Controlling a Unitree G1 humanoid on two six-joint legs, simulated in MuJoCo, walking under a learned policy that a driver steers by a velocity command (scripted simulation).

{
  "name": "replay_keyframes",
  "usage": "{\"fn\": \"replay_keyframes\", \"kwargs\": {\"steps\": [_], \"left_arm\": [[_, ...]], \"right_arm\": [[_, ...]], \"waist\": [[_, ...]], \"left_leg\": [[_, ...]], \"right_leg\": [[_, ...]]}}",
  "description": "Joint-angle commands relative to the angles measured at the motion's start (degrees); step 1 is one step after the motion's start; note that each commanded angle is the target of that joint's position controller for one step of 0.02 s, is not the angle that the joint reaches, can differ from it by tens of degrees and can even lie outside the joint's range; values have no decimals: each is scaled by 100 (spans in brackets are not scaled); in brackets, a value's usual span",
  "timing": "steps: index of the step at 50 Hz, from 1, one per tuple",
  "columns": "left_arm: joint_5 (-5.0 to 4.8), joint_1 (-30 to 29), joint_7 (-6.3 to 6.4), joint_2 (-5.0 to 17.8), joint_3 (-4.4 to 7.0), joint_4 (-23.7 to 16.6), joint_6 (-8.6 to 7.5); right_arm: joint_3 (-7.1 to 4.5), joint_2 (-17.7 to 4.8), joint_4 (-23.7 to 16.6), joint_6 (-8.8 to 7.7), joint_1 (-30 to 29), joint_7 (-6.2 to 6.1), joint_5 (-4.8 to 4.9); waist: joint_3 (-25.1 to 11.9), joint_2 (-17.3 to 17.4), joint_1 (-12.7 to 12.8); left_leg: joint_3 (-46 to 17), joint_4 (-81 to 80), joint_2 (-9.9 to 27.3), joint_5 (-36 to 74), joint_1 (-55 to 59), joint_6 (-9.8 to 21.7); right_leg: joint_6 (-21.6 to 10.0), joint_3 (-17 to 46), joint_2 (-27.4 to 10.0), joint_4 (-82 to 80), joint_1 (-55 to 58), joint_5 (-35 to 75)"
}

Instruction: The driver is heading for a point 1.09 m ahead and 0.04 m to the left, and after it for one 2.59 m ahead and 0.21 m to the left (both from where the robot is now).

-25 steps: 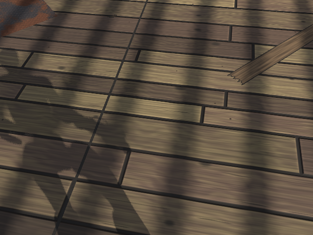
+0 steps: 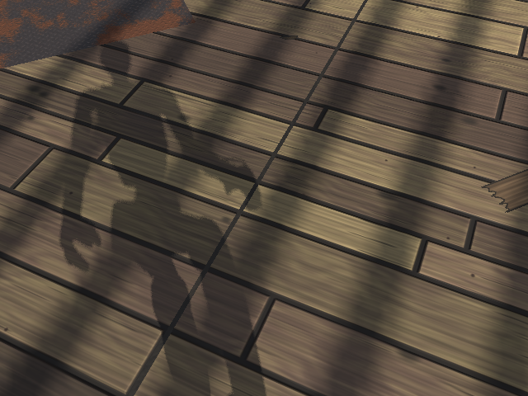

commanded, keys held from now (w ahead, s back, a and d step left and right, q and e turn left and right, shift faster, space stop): w+q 0.18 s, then w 0.26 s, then no key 0.56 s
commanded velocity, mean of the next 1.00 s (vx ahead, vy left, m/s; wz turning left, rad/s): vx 0.32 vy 0.00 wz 0.21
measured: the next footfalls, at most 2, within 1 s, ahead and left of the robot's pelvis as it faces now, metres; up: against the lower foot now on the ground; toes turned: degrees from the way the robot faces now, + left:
left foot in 0.04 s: +0.20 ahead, +0.11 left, +0.00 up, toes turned +4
right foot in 0.52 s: +0.53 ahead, -0.07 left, +0.00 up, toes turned +11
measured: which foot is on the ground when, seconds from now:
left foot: up 0.00-0.02, down 0.04-0.54, up 0.56-0.86, down 0.88-1.00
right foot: down 0.00-0.06, up 0.08-0.50, down 0.52-1.00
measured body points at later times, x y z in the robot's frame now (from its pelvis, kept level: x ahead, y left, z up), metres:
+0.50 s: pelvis +0.31 +0.01 +0.01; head +0.34 +0.02 +0.45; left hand +0.47 +0.29 -0.07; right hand +0.41 -0.27 -0.11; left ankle +0.16 +0.10 -0.72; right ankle +0.49 -0.08 -0.71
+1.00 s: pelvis +0.46 +0.02 +0.01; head +0.46 +0.03 +0.46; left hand +0.53 +0.29 -0.11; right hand +0.64 -0.21 -0.09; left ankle +0.46 +0.16 -0.72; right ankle +0.49 -0.08 -0.72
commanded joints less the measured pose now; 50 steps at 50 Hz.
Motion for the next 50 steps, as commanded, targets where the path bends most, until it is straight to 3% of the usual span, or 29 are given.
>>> {"fn": "replay_keyframes", "kwargs": {"steps": [1,2,3,4,5,6,7,8,9,12,16,20,23,25,26,27,28,29,30,31,32,35,38,41,43,45,46,48,50], "left_arm": [[-15,-71,112,1187,287,-276,49],[-25,-93,143,1182,260,-323,28],[135,284,86,601,63,-582,-98],[103,335,-15,378,-83,-638,-323],[-157,-442,-104,871,58,-790,-469],[-238,-805,-125,866,25,-965,-551],[-108,-891,-91,799,17,-964,-580],[22,-822,-62,836,67,-931,-538],[58,-681,-72,824,78,-911,-463],[120,-462,-70,605,14,-803,-278],[108,-1394,-95,311,-121,-977,-318],[-36,-2041,-208,430,-93,-1130,-404],[16,-1942,-261,632,6,-1156,-432],[126,-1149,-248,806,126,-952,-477],[217,-526,-233,1051,184,-871,-510],[322,10,-214,1473,267,-830,-473],[156,336,-272,1190,235,-639,-384],[45,60,-277,891,141,-743,-320],[52,-397,-253,711,74,-794,-270],[64,-796,-255,527,-14,-797,-245],[85,-1029,-253,430,-56,-770,-247],[183,-1457,-265,419,-66,-654,-250],[135,-1481,-220,566,-22,-474,-182],[109,-1480,-205,581,-41,-301,-69],[63,-1562,-216,457,-101,-220,-11],[153,-1252,-220,211,-195,-66,-1],[179,-775,-226,204,-182,2,1],[157,-1165,-157,299,-173,29,81],[137,-1222,-98,321,-158,77,142]], "right_arm": [[-324,-904,-459,-85,421,-13,18],[-490,-1218,-289,-45,1318,-113,43],[-641,-1829,-204,15,2036,-239,10],[-560,-1716,-288,-33,1991,-239,30],[-454,-1337,-274,-49,1886,-250,-21],[-407,-1178,-284,-67,1581,-267,-14],[-349,-1037,-353,-73,1171,-276,-17],[-295,-872,-449,-83,867,-294,-69],[-278,-848,-551,-78,691,-318,-126],[-265,-856,-457,-143,606,-379,-106],[-261,-932,-240,-151,893,-437,-65],[-284,-1083,-6,-107,1372,-436,-8],[-297,-1082,108,-23,1447,-466,-30],[-274,-1024,84,49,1283,-495,-60],[-188,-819,-27,60,1301,-509,-145],[-38,-396,-51,-7,2084,-496,-204],[-27,-491,127,-38,2451,-467,-101],[-153,-992,116,6,2031,-471,4],[-157,-994,-33,61,1433,-492,13],[-149,-930,-122,126,1100,-513,-59],[-158,-833,-159,199,1044,-533,-112],[-60,-408,10,351,1463,-591,-135],[-34,-380,26,379,1317,-634,-178],[-91,-499,17,448,1054,-635,-177],[-102,-463,3,455,938,-633,-241],[-135,-726,-152,423,742,-674,-306],[-211,-1070,-161,432,494,-706,-233],[-117,-516,-109,394,421,-633,-230],[-95,-469,-73,311,432,-610,-245]], "waist": [[-497,-842,-696],[-996,-653,-1198],[-1773,654,-1104],[-2744,943,-951],[-2100,488,-1243],[-1261,231,-1090],[-689,-194,-781],[-405,-117,-547],[-289,77,-377],[-164,176,-207],[1,254,-602],[76,337,-918],[98,429,-753],[-358,417,-275],[-1123,144,-18],[-2140,-1200,-134],[-2784,-1913,-77],[-2190,-1040,42],[-1530,-591,-18],[-959,-302,-157],[-742,-389,-353],[-708,-796,-675],[-980,-811,-603],[-830,-721,-515],[-567,-624,-590],[-342,-174,-438],[-253,563,-16],[-93,528,-279],[-122,437,-311]], "left_leg": [[508,-67,-641,-469,1375,455],[167,-282,-625,-202,3033,706],[-2319,-236,919,-526,5453,1531],[-5188,-1305,1914,-1556,6302,2330],[-4547,-1692,1723,-1851,5881,1936],[-3740,-1780,1500,-1674,4967,1682],[-3149,-1877,1241,-1125,3968,1518],[-2701,-2004,1004,-564,3253,1446],[-2517,-2160,872,-241,2743,1472],[-1782,-2361,724,772,1958,1494],[-1064,-2293,296,665,1702,1074],[-1447,-2119,693,34,2388,977],[-1741,-1614,1020,688,3152,793],[-1540,-487,683,2405,3344,500],[-1304,661,312,2000,2881,239],[-982,2830,-440,-617,1112,-226],[-1274,3978,-830,-3427,265,-414],[-1486,4393,-514,-3252,-56,-419],[-1221,4252,-257,-2903,-219,-441],[-1026,3814,-26,-2667,-163,-481],[-966,3311,209,-2424,180,-489],[-666,2024,201,-1993,1309,-669],[-591,940,193,-1217,1852,-698],[-554,287,174,-762,2199,-610],[-470,-533,118,-330,2604,-447],[-1043,-1038,627,585,2875,-207],[-1182,-918,759,229,2681,22],[-1030,-1105,437,-1031,1911,-71],[-923,-982,346,-406,2027,-206]], "right_leg": [[-518,-38,-1414,2038,-327,7384],[-307,-110,-1233,3344,-1303,6864],[48,-10,-570,5621,-3674,2869],[179,1187,403,6991,-4885,-900],[68,1700,11,7180,-5503,-519],[-50,1574,-255,6761,-5613,-19],[-50,1481,-480,6166,-5394,299],[-1,1463,-632,5759,-5008,527],[72,1450,-679,5646,-4687,653],[374,1175,-737,4975,-4420,1029],[448,964,-544,3032,-4058,2777],[288,1048,-353,2035,-4033,3268],[-6,1145,-288,1709,-4088,2609],[-280,873,-24,1366,-3032,2734],[-538,1217,-535,1672,-1700,4250],[-1471,3030,-1989,1977,533,5626],[-1982,4483,-2510,1480,1092,5355],[-1705,3943,-2288,1360,555,4539],[-1485,3255,-2037,1267,-164,4432],[-1391,2719,-1772,1100,-970,4732],[-1287,2413,-1584,946,-1568,4782],[-1282,1642,-1187,648,-2522,5322],[-1301,1437,-1179,639,-2458,5115],[-1218,1527,-1181,563,-2611,3392],[-953,1540,-968,607,-2881,1811],[-426,1440,-540,895,-3096,522],[-225,1145,-132,941,-3121,211],[-76,931,-65,1153,-2483,740],[-130,986,-129,1231,-2443,1160]]}}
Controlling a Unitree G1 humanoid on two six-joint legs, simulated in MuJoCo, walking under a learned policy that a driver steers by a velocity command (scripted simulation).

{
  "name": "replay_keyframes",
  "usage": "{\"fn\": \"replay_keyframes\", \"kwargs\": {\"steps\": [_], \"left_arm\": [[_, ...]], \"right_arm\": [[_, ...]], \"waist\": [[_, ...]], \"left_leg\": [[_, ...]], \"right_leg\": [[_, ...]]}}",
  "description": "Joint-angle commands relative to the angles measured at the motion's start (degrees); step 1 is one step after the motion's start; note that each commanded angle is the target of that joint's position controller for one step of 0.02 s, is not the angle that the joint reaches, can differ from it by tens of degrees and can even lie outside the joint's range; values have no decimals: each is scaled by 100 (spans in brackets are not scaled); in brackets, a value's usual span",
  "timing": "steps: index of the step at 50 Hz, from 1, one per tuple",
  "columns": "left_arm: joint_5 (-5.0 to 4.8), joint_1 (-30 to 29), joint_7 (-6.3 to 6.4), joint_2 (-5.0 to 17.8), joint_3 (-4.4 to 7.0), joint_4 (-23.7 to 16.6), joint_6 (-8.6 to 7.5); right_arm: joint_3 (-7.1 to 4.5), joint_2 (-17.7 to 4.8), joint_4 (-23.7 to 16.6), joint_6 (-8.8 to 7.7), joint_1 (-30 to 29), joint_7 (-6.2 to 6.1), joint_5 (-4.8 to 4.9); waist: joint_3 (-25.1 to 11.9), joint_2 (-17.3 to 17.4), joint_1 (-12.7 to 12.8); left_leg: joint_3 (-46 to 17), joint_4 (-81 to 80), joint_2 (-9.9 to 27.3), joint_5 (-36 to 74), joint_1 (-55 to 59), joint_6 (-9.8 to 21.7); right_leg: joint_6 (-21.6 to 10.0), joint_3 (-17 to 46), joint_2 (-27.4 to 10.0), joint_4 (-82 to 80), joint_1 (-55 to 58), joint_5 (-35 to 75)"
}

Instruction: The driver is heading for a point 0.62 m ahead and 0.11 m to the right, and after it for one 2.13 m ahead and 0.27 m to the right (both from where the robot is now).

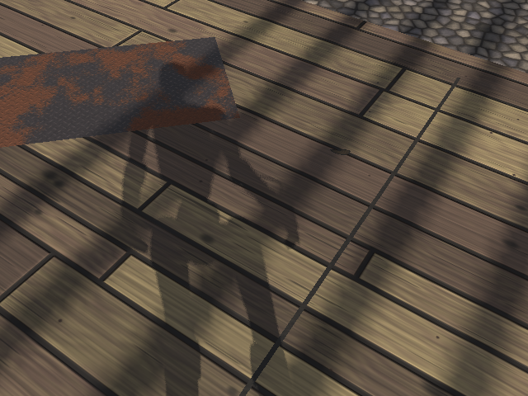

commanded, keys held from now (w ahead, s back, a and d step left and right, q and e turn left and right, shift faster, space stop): no key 0.04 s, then e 0.48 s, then no key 0.24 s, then w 0.24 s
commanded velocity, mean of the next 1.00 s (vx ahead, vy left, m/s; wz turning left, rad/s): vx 0.06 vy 0.00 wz -0.27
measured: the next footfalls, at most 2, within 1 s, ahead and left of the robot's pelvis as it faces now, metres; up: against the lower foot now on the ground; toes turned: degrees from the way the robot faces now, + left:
left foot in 0.88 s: +0.08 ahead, +0.11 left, +0.00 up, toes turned -19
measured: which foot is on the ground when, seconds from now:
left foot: down 0.00-0.38, up 0.40-0.86, down 0.88-1.00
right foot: down 0.00-0.88, up 0.90-1.00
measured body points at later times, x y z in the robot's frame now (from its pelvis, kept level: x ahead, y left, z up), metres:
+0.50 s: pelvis +0.01 -0.03 +0.00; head +0.04 -0.06 +0.45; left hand +0.17 +0.24 -0.10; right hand +0.10 -0.33 -0.12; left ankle +0.01 +0.13 -0.66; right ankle +0.01 -0.10 -0.74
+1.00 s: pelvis +0.05 -0.01 +0.01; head +0.06 +0.00 +0.46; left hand +0.25 +0.20 -0.11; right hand +0.00 -0.29 -0.11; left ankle +0.04 +0.12 -0.74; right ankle +0.01 -0.12 -0.69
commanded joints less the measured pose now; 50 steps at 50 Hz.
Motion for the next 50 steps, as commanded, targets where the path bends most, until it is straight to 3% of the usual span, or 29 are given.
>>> {"fn": "replay_keyframes", "kwargs": {"steps": [1,4,6,8,11,13,14,15,17,18,19,20,21,22,23,24,26,28,31,38,39,42,43,44,45,46,47,48,50], "left_arm": [[-4,80,81,639,162,-180,25],[-95,-55,76,718,192,-119,21],[-179,-236,79,905,273,-193,46],[-224,-284,86,909,325,-254,90],[-214,-223,83,780,361,-347,180],[-190,-50,49,700,394,-370,266],[-199,-58,24,725,417,-402,308],[-219,-71,5,728,432,-439,343],[-225,250,-23,721,469,-339,389],[-192,369,-34,794,519,-286,401],[-154,386,-4,1163,633,-370,393],[-54,424,26,1925,775,-568,344],[135,690,1,1697,666,-583,192],[88,386,19,1533,619,-638,76],[-57,74,58,1438,613,-704,38],[-166,-121,108,1356,590,-749,54],[-200,-60,186,1236,537,-765,122],[-170,33,243,1132,503,-778,153],[-143,106,285,1095,479,-752,189],[-62,-114,217,1096,439,-682,256],[-79,-92,210,1015,407,-641,263],[-171,-18,205,982,364,-499,286],[-143,-12,198,907,335,-496,254],[-119,-169,183,704,278,-571,197],[-202,-336,175,575,287,-770,92],[-230,-759,188,961,382,-908,-22],[-282,-699,166,1113,468,-876,-94],[-266,-459,124,1039,479,-728,-120],[-203,-554,47,861,465,-706,-184]], "right_arm": [[-150,-616,-286,-178,-94,8,15],[-194,-720,-233,-205,-15,-45,43],[-278,-906,-251,-163,20,-131,68],[-340,-972,-258,-97,129,-207,83],[-422,-1081,-258,-19,309,-275,62],[-426,-1063,-358,-19,-34,-303,78],[-423,-1061,-416,-36,-194,-306,79],[-441,-1113,-440,-54,-338,-302,80],[-482,-1209,-447,-59,-758,-291,180],[-469,-1110,-382,-42,-683,-277,212],[-435,-896,-270,-22,-274,-238,145],[-314,-598,-635,-13,-657,-261,-24],[-342,-690,-664,-42,-895,-285,34],[-377,-796,-600,-46,-746,-269,118],[-421,-878,-449,-55,-589,-271,102],[-459,-947,-376,-71,-570,-304,51],[-462,-859,-341,-104,-505,-277,63],[-423,-728,-276,-113,-391,-241,132],[-374,-638,-279,-99,-540,-230,134],[-339,-711,-161,-176,-537,-118,169],[-323,-687,-116,-207,-439,-84,171],[-273,-552,139,-335,-72,46,150],[-275,-620,189,-387,122,51,139],[-294,-818,277,-437,578,33,116],[-447,-1417,485,-474,1004,60,74],[-482,-1434,440,-552,916,94,21],[-412,-1197,386,-612,675,46,22],[-366,-1042,349,-645,519,18,89],[-326,-903,389,-661,621,9,198]], "waist": [[-134,521,33],[-256,326,-70],[-293,238,-131],[-356,266,-166],[-472,645,-195],[-505,1119,-71],[-428,1093,-77],[-369,950,-43],[-380,833,212],[-360,671,226],[-285,-375,80],[-123,-1924,150],[-560,-1252,401],[-462,-798,184],[-389,-409,33],[-390,-290,-11],[-541,-396,-46],[-663,-446,-35],[-586,-561,66],[-204,-789,186],[-319,-726,159],[-141,-637,-47],[-100,-511,-124],[-105,51,-274],[38,1248,-249],[587,1361,-472],[742,1062,-317],[648,963,-187],[545,842,-270]], "left_leg": [[-316,-492,239,916,313,258],[-174,-246,201,1473,699,257],[-87,-85,222,1654,844,337],[-108,-30,359,1860,931,485],[-670,-325,1100,2326,1107,977],[-1103,-550,1777,2651,962,1383],[-1164,-637,1954,2685,817,1478],[-1037,-635,1954,2616,668,1415],[-359,-339,1579,2147,199,991],[21,71,1290,1554,-41,720],[682,1183,751,335,-628,246],[855,2594,-300,-2294,-2090,-267],[-170,3669,-310,-2742,-2075,-206],[-324,3983,-197,-2340,-2204,-138],[-332,3910,-95,-1816,-2226,-116],[-365,3728,-24,-1403,-2282,-121],[-312,3675,-128,-969,-1896,-202],[-238,3388,-173,-740,-1819,-271],[-195,2541,-116,-605,-1619,-363],[-36,1070,-67,-797,-474,-299],[-11,750,-58,-730,-236,-249],[451,-515,-341,-206,751,61],[206,-586,-93,-427,1113,255],[-629,-946,648,-904,1541,611],[-2088,-1666,1410,-2257,1547,1305],[-3223,-2326,2053,-2753,1288,1769],[-3047,-2349,1989,-2585,1243,1710],[-2600,-2331,1712,-2242,1434,1526],[-1910,-2361,1421,-1418,1776,1293]], "right_leg": [[-36,318,-333,-382,-78,363],[-79,414,-361,-246,-179,970],[-147,491,-333,-9,-377,1332],[-177,534,-273,310,-582,1420],[-27,385,-108,1108,-1037,840],[44,170,-95,1818,-1184,-1055],[39,165,-203,2074,-1242,-1674],[16,159,-304,2025,-1168,-1695],[-77,-70,-232,1051,-378,-532],[-165,-55,-91,503,6,90],[-445,967,-537,-325,437,1231],[-1542,3502,-2036,-1081,693,2469],[-2043,3888,-2283,-1117,765,2470],[-1879,3302,-2097,-948,762,2479],[-1519,2801,-1752,-834,736,2235],[-1268,2602,-1593,-792,785,2099],[-1156,2318,-1316,-796,664,2361],[-1163,2114,-1253,-802,866,2416],[-1146,2081,-1199,-885,901,1901],[-1227,2314,-1151,-1039,195,729],[-1195,2348,-1111,-1075,186,123],[-889,2363,-746,-1146,-443,-2022],[-725,2333,-618,-929,-810,-2285],[-499,1906,-332,25,-1404,-2198],[-186,530,497,1301,-2209,-1825],[-80,561,213,2183,-2870,-1831],[-70,784,-65,2676,-3040,-1416],[-29,717,-187,2845,-3089,-1107],[53,555,-407,2691,-3233,-469]]}}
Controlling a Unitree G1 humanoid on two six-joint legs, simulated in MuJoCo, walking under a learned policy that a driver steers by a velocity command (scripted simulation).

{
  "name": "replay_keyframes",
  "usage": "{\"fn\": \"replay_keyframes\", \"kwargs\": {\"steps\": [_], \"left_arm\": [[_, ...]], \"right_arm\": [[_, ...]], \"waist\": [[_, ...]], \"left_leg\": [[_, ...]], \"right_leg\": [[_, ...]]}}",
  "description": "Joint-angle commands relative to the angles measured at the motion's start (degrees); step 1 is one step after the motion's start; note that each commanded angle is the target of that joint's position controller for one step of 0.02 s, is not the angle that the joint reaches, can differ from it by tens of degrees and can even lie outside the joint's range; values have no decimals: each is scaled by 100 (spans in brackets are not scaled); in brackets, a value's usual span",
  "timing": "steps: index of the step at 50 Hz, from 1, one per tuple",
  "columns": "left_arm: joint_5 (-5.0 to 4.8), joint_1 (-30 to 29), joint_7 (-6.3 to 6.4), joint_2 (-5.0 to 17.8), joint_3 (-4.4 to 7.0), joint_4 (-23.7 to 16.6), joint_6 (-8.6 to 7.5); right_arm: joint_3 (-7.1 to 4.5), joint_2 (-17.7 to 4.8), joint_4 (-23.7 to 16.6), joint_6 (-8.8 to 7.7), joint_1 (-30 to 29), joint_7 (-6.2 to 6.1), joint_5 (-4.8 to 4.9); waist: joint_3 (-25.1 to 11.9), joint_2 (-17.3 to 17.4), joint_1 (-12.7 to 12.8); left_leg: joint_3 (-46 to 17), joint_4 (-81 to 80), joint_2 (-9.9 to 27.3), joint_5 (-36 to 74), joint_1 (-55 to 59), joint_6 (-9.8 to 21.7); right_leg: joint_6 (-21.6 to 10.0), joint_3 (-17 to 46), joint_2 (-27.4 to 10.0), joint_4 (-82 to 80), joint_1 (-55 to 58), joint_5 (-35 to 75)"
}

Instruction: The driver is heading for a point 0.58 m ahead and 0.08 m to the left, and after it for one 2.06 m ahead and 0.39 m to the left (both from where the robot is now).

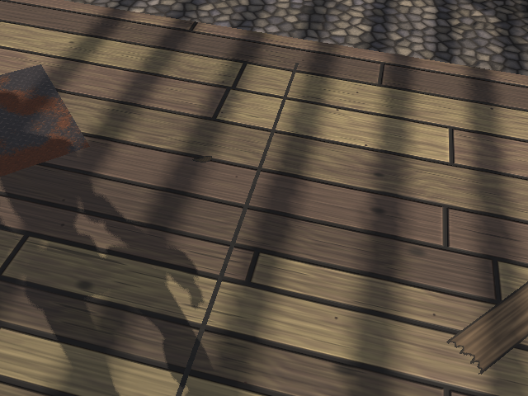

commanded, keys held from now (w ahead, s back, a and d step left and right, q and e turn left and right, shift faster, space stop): w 0.18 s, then w+q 0.80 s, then w+e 0.02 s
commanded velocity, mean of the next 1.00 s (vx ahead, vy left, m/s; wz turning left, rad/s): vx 0.46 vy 0.00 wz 0.33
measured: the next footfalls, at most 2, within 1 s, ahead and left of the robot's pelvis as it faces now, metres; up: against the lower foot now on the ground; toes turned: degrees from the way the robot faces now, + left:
right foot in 0.24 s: +0.21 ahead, -0.16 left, +0.00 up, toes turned -1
left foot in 0.78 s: +0.51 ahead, +0.11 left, +0.00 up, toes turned +18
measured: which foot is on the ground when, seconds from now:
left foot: down 0.00-0.26, up 0.28-0.76, down 0.78-1.00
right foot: up 0.00-0.22, down 0.24-0.78, up 0.80-1.00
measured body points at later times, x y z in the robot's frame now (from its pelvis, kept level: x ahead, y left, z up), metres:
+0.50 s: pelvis +0.20 -0.07 +0.00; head +0.21 -0.07 +0.45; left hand +0.22 +0.21 -0.12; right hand +0.34 -0.33 -0.12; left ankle +0.24 +0.11 -0.66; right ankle +0.17 -0.16 -0.74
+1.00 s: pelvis +0.47 +0.04 +0.00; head +0.50 +0.06 +0.45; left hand +0.52 +0.35 -0.10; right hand +0.66 -0.19 -0.11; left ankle +0.47 +0.10 -0.74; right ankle +0.58 -0.12 -0.66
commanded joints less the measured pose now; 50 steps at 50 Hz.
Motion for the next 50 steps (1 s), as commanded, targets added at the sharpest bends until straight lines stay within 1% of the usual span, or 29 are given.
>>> {"fn": "replay_keyframes", "kwargs": {"steps": [1,3,5,8,10,11,12,13,14,15,16,18,20,23,27,31,33,36,37,38,39,40,41,42,43,44,46,49,50], "left_arm": [[28,-817,-83,443,158,-535,-254],[26,-1019,-141,203,83,-571,-300],[-1,-1224,-185,107,29,-634,-324],[-54,-1275,-228,312,50,-690,-324],[-76,-962,-224,479,107,-622,-334],[-72,-548,-194,597,176,-500,-336],[-84,200,-133,828,304,-287,-341],[-22,1182,-59,1227,435,-133,-346],[87,1695,-83,1768,540,0,-316],[125,1460,-115,1173,372,-36,-376],[96,1019,-116,878,267,-84,-411],[100,391,-129,533,174,-133,-452],[163,192,-119,390,150,-81,-502],[168,266,-87,481,195,58,-571],[173,234,-20,624,220,144,-547],[93,657,45,776,255,299,-463],[39,832,48,846,276,372,-371],[11,769,103,1105,339,310,-217],[14,728,129,1181,358,274,-155],[0,647,149,1226,362,235,-114],[24,598,175,1181,323,150,-136],[241,1133,79,250,63,-126,-257],[58,857,-15,485,34,-292,-528],[-166,150,-74,854,137,-508,-672],[-170,3,-67,809,104,-591,-744],[-33,33,-15,770,115,-514,-753],[105,278,-6,856,187,-467,-606],[217,123,21,637,142,-592,-438],[209,-21,20,559,109,-633,-414]], "right_arm": [[-186,-873,-259,-141,6,-35,68],[-185,-858,-216,-116,122,-26,57],[-217,-1012,-196,-89,241,-12,62],[-268,-1225,-153,-72,386,36,125],[-271,-1265,-146,-39,310,55,172],[-249,-1239,-154,-23,252,58,172],[-186,-1085,-167,-24,220,65,134],[-43,-709,-306,-38,134,90,28],[104,-138,-535,-133,516,43,110],[-71,-815,-455,-196,312,20,257],[-154,-1030,-529,-217,84,42,323],[-160,-858,-463,-162,-74,32,216],[-155,-649,-421,-41,-16,79,195],[-127,-481,-546,76,-199,116,165],[-70,-439,-858,60,-832,196,114],[35,-303,-1267,40,-1700,372,99],[39,-328,-1461,38,-1936,460,119],[-93,-605,-1607,75,-1705,530,133],[-190,-779,-1540,104,-1247,523,147],[-342,-1051,-1379,128,-484,476,155],[-532,-1397,-1154,189,458,359,150],[-608,-1946,-1132,203,445,262,163],[-511,-1749,-1360,106,528,285,98],[-416,-1385,-1303,29,371,302,42],[-366,-1219,-1314,-28,40,307,63],[-317,-1067,-1390,-55,-387,307,57],[-247,-894,-1550,-77,-744,278,-35],[-286,-1048,-1476,-102,-582,195,31],[-280,-1067,-1423,-98,-521,151,22]], "waist": [[629,967,-147],[516,997,-234],[521,1091,-331],[579,1104,-313],[596,1031,-46],[464,946,212],[96,786,585],[-687,86,1030],[-1435,-1739,878],[-987,-1070,921],[-345,-909,730],[141,-458,446],[259,-500,255],[417,-195,183],[637,-75,253],[843,111,560],[845,90,579],[360,-225,240],[49,-342,-46],[-367,-335,-479],[-818,-40,-967],[-1203,1543,-280],[-2212,1157,-448],[-1451,727,-621],[-753,359,-362],[-378,28,-66],[-207,223,264],[-37,250,281],[26,303,238]], "left_leg": [[-1657,-1690,1397,-625,861,953],[-1063,-1645,1124,57,636,878],[-772,-1632,1058,328,268,882],[-845,-1556,1298,284,52,944],[-916,-1362,1416,400,-128,857],[-853,-1003,1338,878,-305,760],[-630,-141,1074,1540,-594,601],[-234,1670,641,1094,-1385,318],[74,3664,-179,-1260,-2997,30],[-692,4583,-5,-1454,-3409,79],[-728,4752,236,-945,-3649,213],[-631,4407,582,-90,-3376,209],[-566,4239,716,350,-3008,184],[-573,3998,711,759,-3303,75],[-357,2623,631,1737,-3350,-22],[171,1592,549,2119,-3294,114],[328,1311,467,1893,-3358,244],[776,1251,-34,1130,-2602,554],[889,1299,-255,839,-2014,688],[882,1114,-456,854,-912,868],[314,823,-315,914,778,1102],[-2585,618,1180,314,2744,1962],[-4955,-460,1925,-697,3290,2622],[-4218,-767,1757,-526,2820,2207],[-3394,-792,1506,-46,1913,1969],[-2804,-820,1248,643,1039,1786],[-2239,-1027,952,1514,111,1705],[-1690,-1158,761,2215,-555,1727],[-1440,-1193,703,2318,-594,1664]], "right_leg": [[142,5,-544,73,-1844,671],[235,-240,-498,-650,-1284,1083],[271,-391,-426,-1348,-642,1252],[192,-416,-412,-1854,-70,1311],[43,-379,-401,-2188,547,1433],[-40,-415,-314,-2329,1174,1412],[-173,-360,-297,-2461,2176,1345],[-489,682,-1238,-2611,3567,870],[-1246,3299,-2652,-3520,4645,-736],[-1229,3665,-2610,-3878,4057,-1230],[-1028,2825,-2489,-3898,3502,-880],[-800,1632,-2031,-4117,2679,352],[-683,809,-1759,-4310,2244,1221],[-802,176,-1768,-4470,2122,2107],[-782,-575,-1662,-4647,2058,2523],[-715,-1072,-1771,-4596,2472,2877],[-661,-1216,-1882,-4337,2949,3406],[-496,-1443,-1935,-3309,3417,6099],[-447,-1484,-1911,-2576,3429,6829],[-340,-1525,-1812,-1520,3050,6853],[-117,-1527,-1579,26,1887,5654],[248,-1298,-512,2193,-708,-148],[241,225,6,3203,-1563,-1274],[110,500,-348,3118,-2091,-693],[11,435,-611,2582,-2018,-148],[37,406,-824,2044,-1660,153],[144,441,-1009,1552,-976,455],[451,230,-989,794,-864,856],[529,158,-990,410,-960,1223]]}}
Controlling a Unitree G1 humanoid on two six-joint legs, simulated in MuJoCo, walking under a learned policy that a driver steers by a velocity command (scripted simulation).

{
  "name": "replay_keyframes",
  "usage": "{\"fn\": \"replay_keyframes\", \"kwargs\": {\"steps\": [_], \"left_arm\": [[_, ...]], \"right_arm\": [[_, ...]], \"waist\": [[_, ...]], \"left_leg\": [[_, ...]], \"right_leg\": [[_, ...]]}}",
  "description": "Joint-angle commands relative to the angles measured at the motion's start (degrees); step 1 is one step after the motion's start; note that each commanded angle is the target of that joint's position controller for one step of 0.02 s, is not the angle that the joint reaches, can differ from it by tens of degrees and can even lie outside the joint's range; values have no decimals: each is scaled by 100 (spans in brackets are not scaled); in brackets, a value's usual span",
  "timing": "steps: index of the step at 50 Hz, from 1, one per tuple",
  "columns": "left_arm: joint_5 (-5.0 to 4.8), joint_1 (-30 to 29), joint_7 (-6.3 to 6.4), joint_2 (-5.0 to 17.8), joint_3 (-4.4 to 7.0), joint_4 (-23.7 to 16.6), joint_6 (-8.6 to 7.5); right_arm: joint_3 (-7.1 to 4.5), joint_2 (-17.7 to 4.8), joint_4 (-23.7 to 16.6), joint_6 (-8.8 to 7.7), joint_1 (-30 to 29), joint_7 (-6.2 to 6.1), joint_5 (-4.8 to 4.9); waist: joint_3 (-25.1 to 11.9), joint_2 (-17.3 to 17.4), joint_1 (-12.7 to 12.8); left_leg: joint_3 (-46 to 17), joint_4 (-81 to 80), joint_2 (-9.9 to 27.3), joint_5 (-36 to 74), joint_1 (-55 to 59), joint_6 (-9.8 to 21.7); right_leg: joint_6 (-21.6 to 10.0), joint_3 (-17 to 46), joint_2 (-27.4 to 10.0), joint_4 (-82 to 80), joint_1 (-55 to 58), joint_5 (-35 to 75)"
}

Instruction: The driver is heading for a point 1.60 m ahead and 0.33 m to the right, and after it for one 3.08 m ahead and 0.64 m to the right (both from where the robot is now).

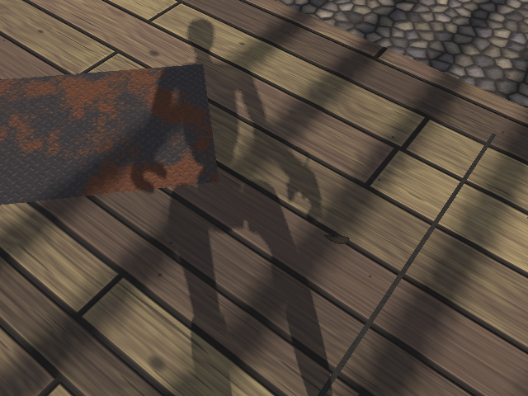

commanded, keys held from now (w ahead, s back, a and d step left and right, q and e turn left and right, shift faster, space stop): w+e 0.68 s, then w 0.16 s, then no key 0.16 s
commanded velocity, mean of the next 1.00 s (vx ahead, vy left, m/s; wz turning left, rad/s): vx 0.48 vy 0.00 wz -0.26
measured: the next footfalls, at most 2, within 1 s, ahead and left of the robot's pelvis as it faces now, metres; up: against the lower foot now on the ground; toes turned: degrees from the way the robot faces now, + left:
right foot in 0.32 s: +0.36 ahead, -0.16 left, +0.00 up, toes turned -3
left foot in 0.78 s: +0.67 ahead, -0.01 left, +0.00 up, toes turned -21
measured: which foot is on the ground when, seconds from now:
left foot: down 0.00-0.34, up 0.36-0.76, down 0.78-1.00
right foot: up 0.00-0.30, down 0.32-0.80, up 0.82-1.00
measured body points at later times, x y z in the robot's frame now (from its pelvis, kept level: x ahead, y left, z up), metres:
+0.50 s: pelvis +0.30 -0.08 +0.00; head +0.33 -0.09 +0.45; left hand +0.43 +0.18 -0.11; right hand +0.40 -0.37 -0.10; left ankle +0.31 +0.07 -0.66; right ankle +0.32 -0.16 -0.74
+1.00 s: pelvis +0.57 -0.08 +0.00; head +0.61 -0.07 +0.45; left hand +0.79 +0.13 -0.11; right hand +0.58 -0.37 -0.10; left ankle +0.63 +0.00 -0.74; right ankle +0.53 -0.22 -0.67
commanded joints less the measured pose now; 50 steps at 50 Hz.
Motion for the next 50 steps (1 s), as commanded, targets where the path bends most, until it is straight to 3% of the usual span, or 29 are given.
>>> {"fn": "replay_keyframes", "kwargs": {"steps": [1,3,5,10,13,14,15,16,17,18,19,20,21,22,24,26,31,34,36,38,39,40,41,42,43,44,45,48,50], "left_arm": [[44,199,11,328,67,-245,55],[5,-144,-40,205,1,-273,22],[-68,-533,-99,171,-40,-355,-14],[-152,-1085,-262,341,-27,-644,-64],[-170,-771,-364,427,7,-663,-63],[-158,-359,-357,556,78,-573,-46],[-138,409,-331,743,200,-370,-33],[-110,1305,-287,1067,307,-234,-6],[-107,1717,-283,1571,443,-198,14],[-212,1843,-287,1057,319,-145,44],[-190,1510,-241,831,252,-229,89],[-142,1189,-215,776,236,-333,126],[-128,944,-206,684,201,-393,153],[-80,810,-187,611,162,-460,153],[-97,697,-148,633,177,-512,164],[-126,759,-82,748,216,-471,161],[-206,1195,52,887,280,-275,267],[-248,1444,80,857,286,-180,336],[-217,1451,98,800,277,-146,361],[-177,1380,86,718,263,-132,388],[-142,1367,57,535,195,-165,379],[-37,1421,45,272,83,-273,365],[-211,2357,27,-75,-26,-287,298],[-273,2190,43,469,51,-174,269],[-256,1419,49,754,138,-269,269],[-172,1014,79,707,134,-363,277],[-71,840,79,657,147,-430,272],[-56,1068,50,261,79,-351,341],[-33,954,60,85,8,-377,385]], "right_arm": [[-195,-835,-407,-124,-232,-126,0],[-152,-776,-300,-114,-81,-146,6],[-140,-846,-173,-130,158,-135,2],[-155,-975,139,-94,523,-120,-21],[-184,-1064,187,-5,396,-177,-21],[-192,-1117,153,23,281,-197,-37],[-166,-1091,101,65,139,-224,-46],[-86,-958,-35,53,120,-270,-120],[71,-448,-198,-79,755,-205,-160],[83,-653,-166,-230,549,-136,-115],[19,-919,-333,-343,1,-52,85],[46,-887,-419,-413,-353,-41,81],[28,-861,-461,-438,-519,-57,-41],[-3,-855,-484,-412,-466,-76,-123],[11,-735,-482,-325,-269,-101,-163],[54,-618,-528,-250,-392,-143,-170],[152,-391,-751,-302,-1482,-110,-107],[93,-540,-835,-363,-1784,-51,-24],[34,-664,-789,-405,-1673,-14,-12],[-45,-758,-660,-450,-1198,-22,-39],[-124,-907,-564,-476,-685,-54,-101],[-196,-1190,-500,-473,153,-93,-166],[-341,-1635,-179,-382,638,-43,-146],[-237,-1106,-206,-365,653,2,21],[-147,-814,-250,-352,316,-12,0],[-87,-731,-313,-327,-50,-6,-95],[-44,-625,-293,-318,-258,7,-124],[49,-417,-119,-348,-419,23,-136],[5,-627,10,-297,-476,-19,-107]], "waist": [[-375,339,189],[-342,476,-36],[-262,544,-272],[8,500,-462],[-185,604,-199],[-509,675,36],[-992,567,468],[-1637,218,838],[-2240,-1215,548],[-2407,-1063,739],[-1558,-680,783],[-1042,-99,685],[-628,233,507],[-533,142,316],[-527,-138,132],[-453,-173,122],[-381,-302,535],[-392,-364,602],[-414,-484,518],[-512,-575,247],[-920,-478,-5],[-1730,128,-326],[-2251,2059,28],[-1826,1423,-161],[-970,830,-287],[-599,398,-165],[-406,358,-33],[-632,728,283],[-769,793,310]], "left_leg": [[-1094,-995,1411,1517,-23,939],[-680,-961,1208,1292,-69,668],[-649,-1019,1309,770,14,573],[-831,-707,1970,1180,1475,537],[-578,-187,2083,2814,1970,339],[-406,282,1988,3944,1953,248],[-104,1232,1743,4683,1730,96],[103,2686,1540,3674,678,-118],[312,4920,423,-125,-1757,-655],[-418,5447,338,-2203,-2715,-650],[-529,5568,677,-1842,-3207,-588],[-413,5258,904,-1449,-3155,-556],[-328,4737,1068,-1192,-3002,-601],[-319,4396,1197,-1005,-2654,-658],[-220,3974,1236,-919,-2347,-841],[-81,3407,1193,-649,-2274,-1024],[4,1367,792,1208,-1546,-1147],[-182,818,685,1223,-1358,-1060],[-253,638,763,977,-1278,-896],[-81,371,753,714,-649,-626],[-161,321,942,680,251,-395],[-1135,469,1843,552,1670,-12],[-3718,7,2959,-622,3334,1005],[-4327,-405,3001,-2042,3124,928],[-3429,-462,2761,-1395,2354,705],[-2641,-433,2534,94,1651,596],[-2105,-387,2376,1631,1169,615],[-993,-384,1935,3862,673,519],[-660,-421,1892,4344,513,594]], "right_leg": [[222,-203,-49,-948,-30,1025],[193,-317,35,-1883,259,2014],[106,-415,134,-2408,424,2658],[-313,-354,213,-2918,-492,1900],[-614,-483,466,-3035,-162,1044],[-733,-672,688,-3025,500,914],[-906,-809,887,-3206,1595,1215],[-1251,144,228,-3093,3221,1607],[-2307,2995,-1085,-3448,5289,797],[-2335,4074,-1237,-4150,5788,10],[-2068,3330,-1109,-4272,5196,-232],[-1913,2722,-887,-4358,4391,108],[-1831,2296,-675,-4479,3663,680],[-1796,2017,-505,-4607,3196,1207],[-1856,1725,-324,-4751,2715,1813],[-1858,1375,-185,-4816,2318,2178],[-1429,1038,214,-4663,1878,1695],[-1326,1505,45,-4356,2276,1268],[-1237,1750,-180,-4072,2713,1247],[-1107,1758,-161,-3625,2853,1804],[-957,1534,122,-2896,2731,2170],[-771,1107,485,-1370,2056,1240],[-373,453,1285,440,12,-1478],[-342,679,929,1100,-762,-1655],[-313,652,790,1242,-903,-1178],[-249,436,630,1139,-677,-871],[-169,356,523,883,-511,-756],[9,60,361,-109,235,-634],[116,-106,372,-891,552,-292]]}}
